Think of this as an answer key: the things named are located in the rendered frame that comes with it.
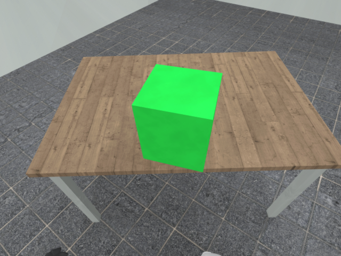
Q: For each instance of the table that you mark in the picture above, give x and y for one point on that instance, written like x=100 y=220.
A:
x=263 y=122

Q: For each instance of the carton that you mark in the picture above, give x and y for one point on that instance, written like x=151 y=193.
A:
x=174 y=113

